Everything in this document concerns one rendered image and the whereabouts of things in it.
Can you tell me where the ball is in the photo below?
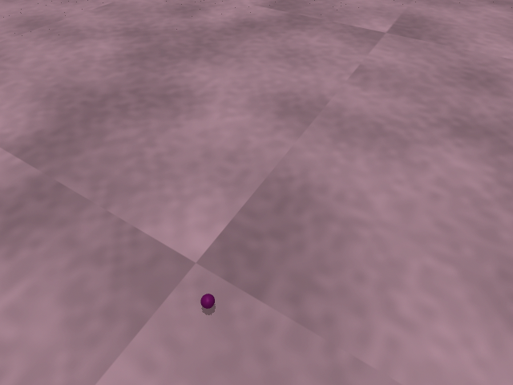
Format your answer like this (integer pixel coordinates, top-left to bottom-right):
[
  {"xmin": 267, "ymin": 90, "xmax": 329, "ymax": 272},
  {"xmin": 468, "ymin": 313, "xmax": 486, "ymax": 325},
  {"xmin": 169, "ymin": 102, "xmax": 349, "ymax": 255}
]
[{"xmin": 200, "ymin": 294, "xmax": 215, "ymax": 309}]

